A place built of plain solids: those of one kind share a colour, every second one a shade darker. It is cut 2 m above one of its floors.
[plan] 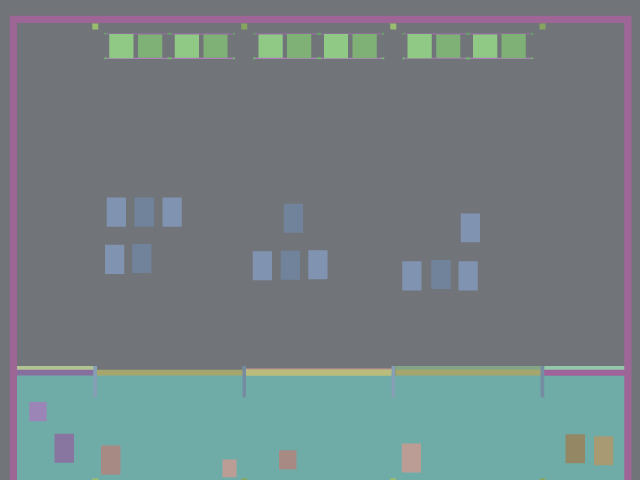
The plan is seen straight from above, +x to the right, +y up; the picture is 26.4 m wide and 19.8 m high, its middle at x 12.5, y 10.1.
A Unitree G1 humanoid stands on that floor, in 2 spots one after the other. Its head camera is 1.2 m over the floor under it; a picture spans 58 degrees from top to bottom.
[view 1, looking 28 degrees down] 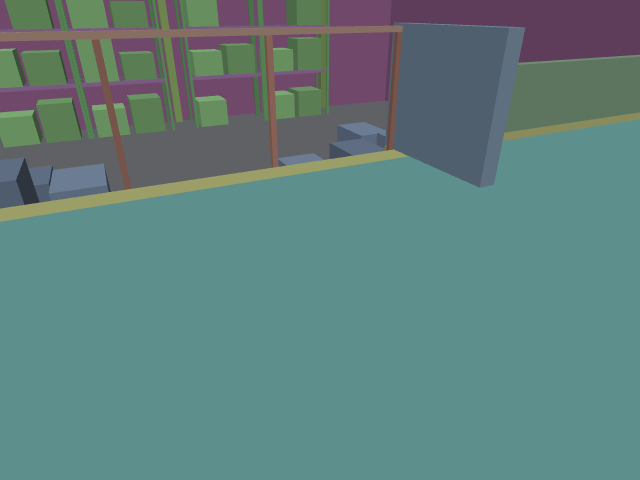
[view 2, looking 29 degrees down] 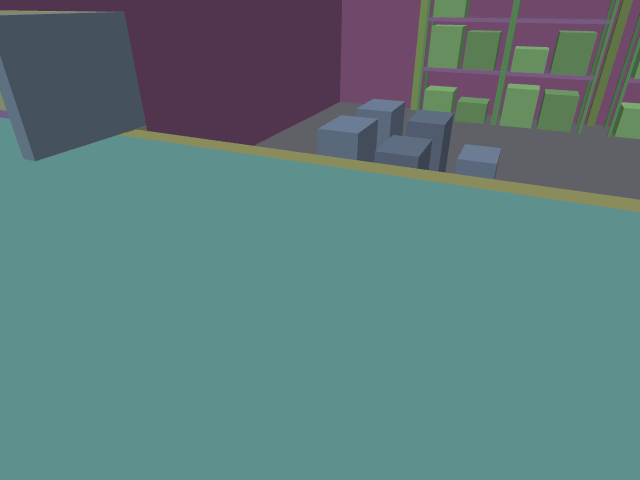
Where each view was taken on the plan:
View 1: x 13.00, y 1.35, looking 64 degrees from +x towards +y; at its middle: deck_inner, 2.56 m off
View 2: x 6.95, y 1.35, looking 114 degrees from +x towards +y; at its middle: deck_inner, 2.48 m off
